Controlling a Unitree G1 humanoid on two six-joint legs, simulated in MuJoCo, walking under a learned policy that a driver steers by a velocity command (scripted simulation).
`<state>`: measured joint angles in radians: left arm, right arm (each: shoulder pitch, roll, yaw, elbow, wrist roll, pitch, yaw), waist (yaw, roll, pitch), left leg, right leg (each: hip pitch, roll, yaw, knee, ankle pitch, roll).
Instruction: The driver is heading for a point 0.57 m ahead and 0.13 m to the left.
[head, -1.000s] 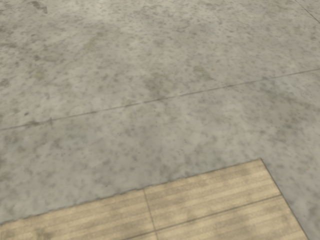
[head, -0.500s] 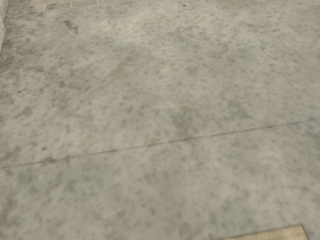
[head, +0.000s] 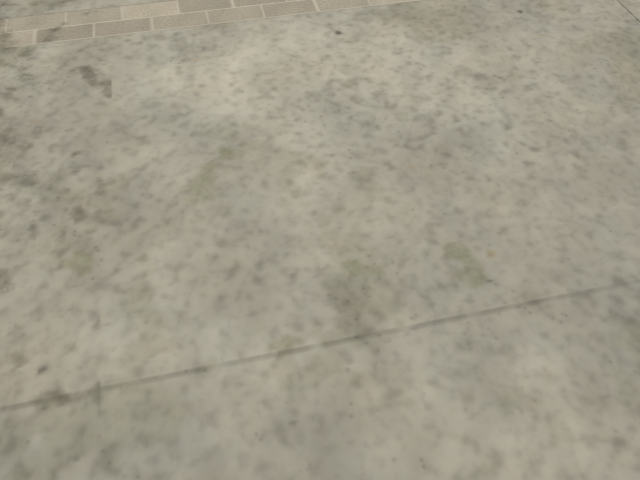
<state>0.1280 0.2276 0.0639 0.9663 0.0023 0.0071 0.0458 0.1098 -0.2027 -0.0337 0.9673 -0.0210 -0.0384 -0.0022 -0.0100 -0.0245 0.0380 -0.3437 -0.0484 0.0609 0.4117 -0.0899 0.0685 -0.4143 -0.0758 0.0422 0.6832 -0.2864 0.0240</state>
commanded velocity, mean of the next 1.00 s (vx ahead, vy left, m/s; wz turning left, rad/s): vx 0.20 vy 0.00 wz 0.00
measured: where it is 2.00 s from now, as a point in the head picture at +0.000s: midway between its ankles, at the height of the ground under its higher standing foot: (334, 399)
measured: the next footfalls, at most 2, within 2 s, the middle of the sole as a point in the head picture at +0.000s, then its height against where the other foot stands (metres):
right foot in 0.04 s outside the picture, level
right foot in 1.10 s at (408, 476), level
